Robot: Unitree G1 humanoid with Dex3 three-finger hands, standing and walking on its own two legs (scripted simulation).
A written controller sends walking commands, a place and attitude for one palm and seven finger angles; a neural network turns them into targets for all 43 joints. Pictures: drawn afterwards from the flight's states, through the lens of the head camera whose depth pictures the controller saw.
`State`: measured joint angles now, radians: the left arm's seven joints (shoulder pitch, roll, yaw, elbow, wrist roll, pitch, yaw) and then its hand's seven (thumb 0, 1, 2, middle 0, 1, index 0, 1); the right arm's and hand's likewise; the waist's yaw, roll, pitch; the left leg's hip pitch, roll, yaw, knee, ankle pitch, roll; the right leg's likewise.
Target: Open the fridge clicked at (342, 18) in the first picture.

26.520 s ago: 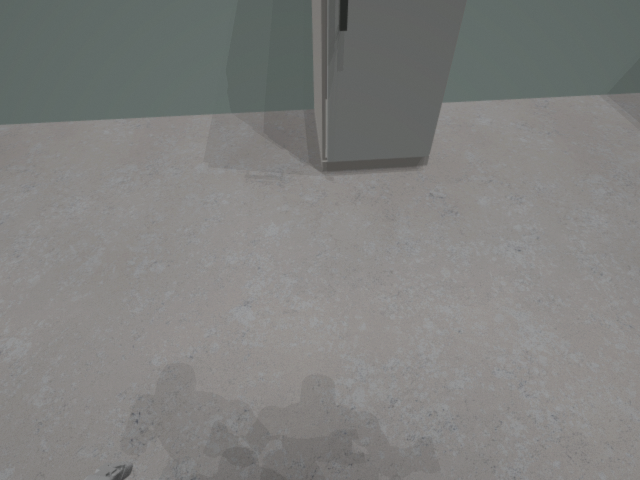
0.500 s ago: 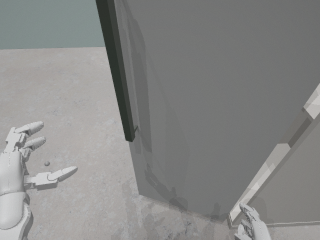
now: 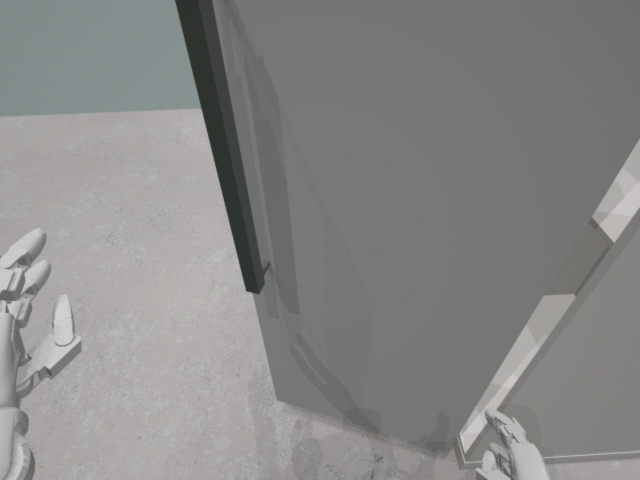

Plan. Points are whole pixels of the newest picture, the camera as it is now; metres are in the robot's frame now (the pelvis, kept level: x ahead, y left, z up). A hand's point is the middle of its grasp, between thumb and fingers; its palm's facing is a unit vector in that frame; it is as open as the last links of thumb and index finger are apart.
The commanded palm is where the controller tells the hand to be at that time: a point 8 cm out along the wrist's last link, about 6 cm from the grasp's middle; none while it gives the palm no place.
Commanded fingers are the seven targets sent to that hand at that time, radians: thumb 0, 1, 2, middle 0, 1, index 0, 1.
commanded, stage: draw the hand back to the body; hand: left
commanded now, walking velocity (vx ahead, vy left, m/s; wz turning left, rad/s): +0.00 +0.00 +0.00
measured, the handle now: (239, 170) +0.46 +0.19 +0.17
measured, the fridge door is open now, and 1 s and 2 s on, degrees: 70 70 70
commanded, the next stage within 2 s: step back with the hand held close in 0.24 s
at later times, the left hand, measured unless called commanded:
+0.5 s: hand (86, 336) +0.19 +0.26 +0.16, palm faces +0.46 -0.79 -0.39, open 7.5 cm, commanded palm +0.13 +0.30 +0.17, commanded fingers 0.00 0.90 0.90 -0.20 -0.30 -0.20 -0.30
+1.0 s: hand (27, 394) +0.13 +0.29 +0.15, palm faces +0.47 -0.77 -0.43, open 7.5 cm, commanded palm +0.07 +0.33 +0.17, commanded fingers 0.00 0.90 0.90 -0.20 -0.30 -0.20 -0.30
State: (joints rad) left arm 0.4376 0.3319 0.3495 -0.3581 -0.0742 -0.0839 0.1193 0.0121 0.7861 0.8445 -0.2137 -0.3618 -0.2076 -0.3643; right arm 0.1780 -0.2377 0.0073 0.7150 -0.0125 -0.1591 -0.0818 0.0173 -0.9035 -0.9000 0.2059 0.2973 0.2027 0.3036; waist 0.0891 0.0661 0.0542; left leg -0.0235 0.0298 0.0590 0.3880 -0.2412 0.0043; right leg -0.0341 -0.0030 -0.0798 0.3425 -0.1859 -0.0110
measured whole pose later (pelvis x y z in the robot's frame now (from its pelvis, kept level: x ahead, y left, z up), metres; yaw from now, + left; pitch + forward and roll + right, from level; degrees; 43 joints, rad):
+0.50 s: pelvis -0.01 +0.00 +0.00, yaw +0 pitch -3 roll -1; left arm 0.44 0.34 0.37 -0.37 -0.05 -0.13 0.13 0.02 0.89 0.89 -0.21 -0.30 -0.20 -0.30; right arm 0.17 -0.24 0.02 0.67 0.00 -0.13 -0.08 0.02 -0.90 -0.90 0.21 0.30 0.20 0.30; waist 0.04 0.06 0.03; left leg -0.16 0.05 0.06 0.47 -0.25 0.00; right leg -0.15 0.01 -0.08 0.39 -0.17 -0.02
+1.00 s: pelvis -0.07 +0.03 -0.02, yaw +0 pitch -1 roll -1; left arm 0.50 0.36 0.40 -0.48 -0.02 -0.19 0.17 0.02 0.89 0.89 -0.21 -0.30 -0.21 -0.30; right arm 0.21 -0.22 0.01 0.61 0.00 -0.07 -0.09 0.02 -0.90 -0.90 0.21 0.30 0.20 0.30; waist 0.02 0.01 0.04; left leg -0.39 0.00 0.08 0.66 -0.28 0.05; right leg -0.39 -0.02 -0.01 0.61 -0.20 0.02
